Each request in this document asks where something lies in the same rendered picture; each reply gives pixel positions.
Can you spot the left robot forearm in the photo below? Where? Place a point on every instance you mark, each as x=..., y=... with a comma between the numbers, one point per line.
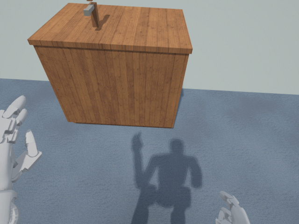
x=9, y=212

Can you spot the robot left hand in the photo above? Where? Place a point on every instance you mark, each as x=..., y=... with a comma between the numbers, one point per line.
x=10, y=121

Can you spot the counter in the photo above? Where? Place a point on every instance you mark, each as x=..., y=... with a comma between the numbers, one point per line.
x=121, y=65

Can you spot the tap lever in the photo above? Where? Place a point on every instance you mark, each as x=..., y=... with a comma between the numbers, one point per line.
x=87, y=11

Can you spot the robot right hand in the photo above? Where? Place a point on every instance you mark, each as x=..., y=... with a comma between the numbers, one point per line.
x=237, y=214

